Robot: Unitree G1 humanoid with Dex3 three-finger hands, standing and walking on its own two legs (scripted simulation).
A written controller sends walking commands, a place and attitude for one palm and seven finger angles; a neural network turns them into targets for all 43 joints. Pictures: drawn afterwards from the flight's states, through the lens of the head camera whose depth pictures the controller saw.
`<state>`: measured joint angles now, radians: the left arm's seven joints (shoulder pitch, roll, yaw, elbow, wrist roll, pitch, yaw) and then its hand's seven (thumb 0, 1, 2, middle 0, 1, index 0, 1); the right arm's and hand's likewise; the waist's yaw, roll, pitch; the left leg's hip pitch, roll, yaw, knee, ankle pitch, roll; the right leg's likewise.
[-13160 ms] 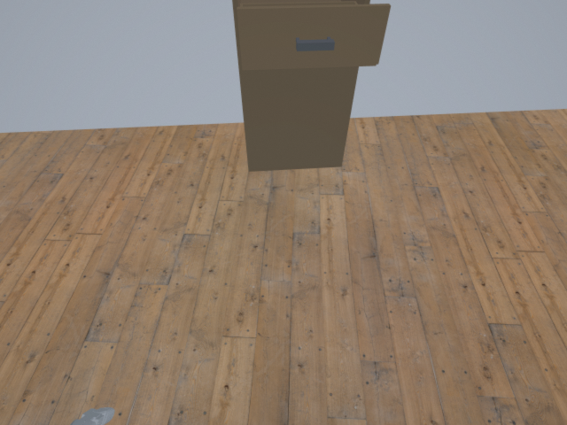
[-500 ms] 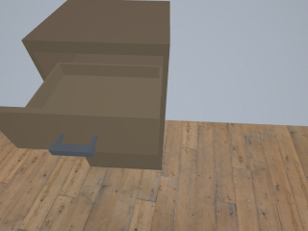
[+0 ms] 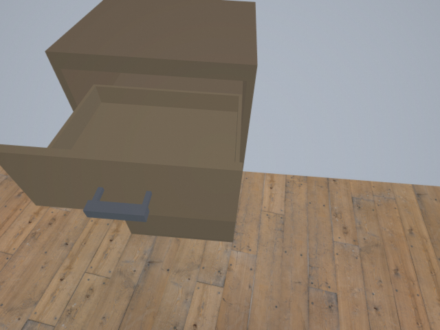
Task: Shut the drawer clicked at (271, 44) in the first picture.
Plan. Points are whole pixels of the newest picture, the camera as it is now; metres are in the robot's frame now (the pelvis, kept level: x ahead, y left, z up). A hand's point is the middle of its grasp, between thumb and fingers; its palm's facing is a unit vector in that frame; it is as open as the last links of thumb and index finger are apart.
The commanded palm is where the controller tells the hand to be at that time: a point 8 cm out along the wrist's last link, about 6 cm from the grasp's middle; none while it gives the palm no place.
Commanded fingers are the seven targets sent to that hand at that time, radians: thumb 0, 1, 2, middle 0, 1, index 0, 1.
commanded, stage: come to a stop and stand still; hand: left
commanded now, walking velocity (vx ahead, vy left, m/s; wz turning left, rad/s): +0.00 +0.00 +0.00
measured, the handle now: (120, 202) +0.34 +0.22 +0.03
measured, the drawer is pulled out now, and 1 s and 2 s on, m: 0.29 0.29 0.29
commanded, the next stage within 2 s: look again from close up in 0.20 s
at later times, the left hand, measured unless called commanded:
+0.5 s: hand out of the picture -0.01 +0.16 -0.18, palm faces +0.02 -0.99 -0.15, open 7.4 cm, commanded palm none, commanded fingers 0.00 0.90 0.90 -0.20 -0.30 -0.20 -0.30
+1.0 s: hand out of the picture +0.08 +0.20 -0.12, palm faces +0.20 -0.95 -0.25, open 7.2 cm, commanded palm +0.10 +0.21 -0.06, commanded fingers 0.00 0.90 0.90 -0.34 -0.45 -0.34 -0.45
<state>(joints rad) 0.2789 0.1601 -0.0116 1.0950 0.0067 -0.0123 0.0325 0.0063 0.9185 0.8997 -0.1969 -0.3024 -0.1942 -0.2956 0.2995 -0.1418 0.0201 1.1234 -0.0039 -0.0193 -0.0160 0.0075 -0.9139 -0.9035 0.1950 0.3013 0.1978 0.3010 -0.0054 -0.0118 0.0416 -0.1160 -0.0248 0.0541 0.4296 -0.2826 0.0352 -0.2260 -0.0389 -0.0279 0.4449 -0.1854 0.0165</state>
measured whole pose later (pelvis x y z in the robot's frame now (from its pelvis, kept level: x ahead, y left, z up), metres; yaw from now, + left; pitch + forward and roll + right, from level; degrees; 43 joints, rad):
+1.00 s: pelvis +0.00 +0.00 -0.01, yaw +1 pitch -1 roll +1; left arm 0.53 0.20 -0.01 0.39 -0.11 0.08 0.13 0.06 0.98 0.90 -0.22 -0.32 -0.22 -0.32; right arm 0.41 -0.16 0.02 0.95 0.04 -0.21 -0.07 0.03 -0.94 -0.90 0.20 0.30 0.20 0.30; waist -0.01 -0.01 0.00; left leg -0.15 -0.05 0.05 0.47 -0.31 0.04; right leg -0.28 -0.06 -0.02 0.54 -0.24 0.00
